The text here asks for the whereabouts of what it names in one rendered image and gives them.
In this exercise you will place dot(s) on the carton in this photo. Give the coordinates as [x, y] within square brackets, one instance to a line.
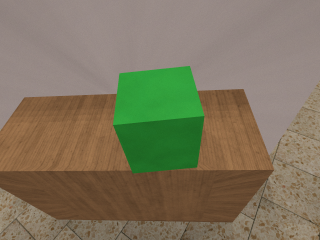
[159, 119]

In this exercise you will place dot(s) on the pedestal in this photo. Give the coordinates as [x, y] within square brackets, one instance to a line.
[62, 155]

